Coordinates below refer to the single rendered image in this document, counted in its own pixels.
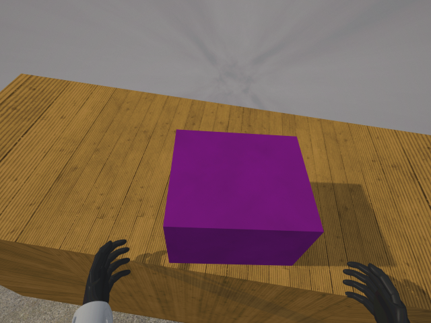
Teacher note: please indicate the pedestal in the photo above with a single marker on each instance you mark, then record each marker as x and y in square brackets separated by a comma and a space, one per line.
[83, 164]

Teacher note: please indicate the robot left forearm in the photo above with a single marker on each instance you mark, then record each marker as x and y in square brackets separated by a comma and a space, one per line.
[93, 312]

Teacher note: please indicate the robot right hand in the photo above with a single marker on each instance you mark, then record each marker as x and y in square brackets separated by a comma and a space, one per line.
[382, 299]

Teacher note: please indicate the carton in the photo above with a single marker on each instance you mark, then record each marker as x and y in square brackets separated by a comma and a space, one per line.
[238, 198]

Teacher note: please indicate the robot left hand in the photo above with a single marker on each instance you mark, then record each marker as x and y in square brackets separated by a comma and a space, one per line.
[100, 281]

